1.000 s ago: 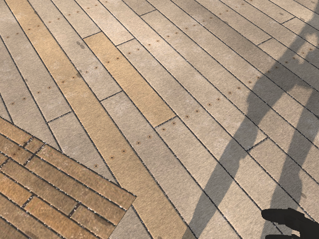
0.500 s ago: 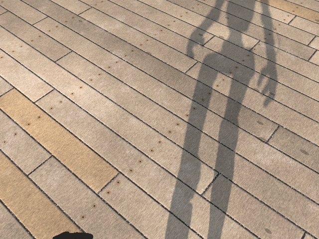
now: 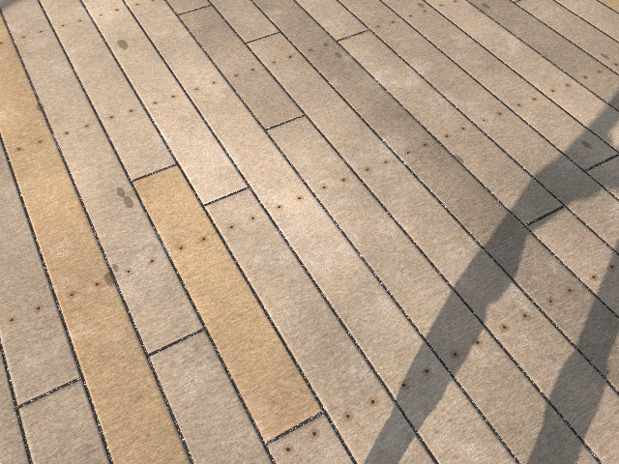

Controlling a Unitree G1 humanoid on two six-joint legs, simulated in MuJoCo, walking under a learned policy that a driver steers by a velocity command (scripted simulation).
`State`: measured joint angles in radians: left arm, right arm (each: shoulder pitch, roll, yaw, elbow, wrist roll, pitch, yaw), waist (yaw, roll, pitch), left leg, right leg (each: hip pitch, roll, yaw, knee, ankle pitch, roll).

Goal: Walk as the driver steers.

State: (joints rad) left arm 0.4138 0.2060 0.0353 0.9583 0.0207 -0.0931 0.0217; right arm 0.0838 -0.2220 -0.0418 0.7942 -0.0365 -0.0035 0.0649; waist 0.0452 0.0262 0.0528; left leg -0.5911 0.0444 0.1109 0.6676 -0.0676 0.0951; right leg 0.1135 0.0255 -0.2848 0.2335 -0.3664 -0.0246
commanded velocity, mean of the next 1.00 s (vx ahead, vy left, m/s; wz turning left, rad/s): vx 0.50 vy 0.00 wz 0.37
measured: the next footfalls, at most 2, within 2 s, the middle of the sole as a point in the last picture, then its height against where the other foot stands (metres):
left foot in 0.08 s outside the picture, level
right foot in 0.62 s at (345, 421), level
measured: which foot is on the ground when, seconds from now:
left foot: up 0.00-0.06, down 0.08-0.62, up 0.64-1.00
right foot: down 0.00-0.06, up 0.08-0.60, down 0.62-1.00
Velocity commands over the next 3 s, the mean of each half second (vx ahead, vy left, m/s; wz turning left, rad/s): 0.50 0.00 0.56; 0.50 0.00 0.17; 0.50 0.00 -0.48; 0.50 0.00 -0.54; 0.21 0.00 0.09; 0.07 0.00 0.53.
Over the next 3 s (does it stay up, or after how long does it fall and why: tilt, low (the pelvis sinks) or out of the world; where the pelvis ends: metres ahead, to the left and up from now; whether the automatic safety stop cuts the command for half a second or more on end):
stays up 1.18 0.13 0.01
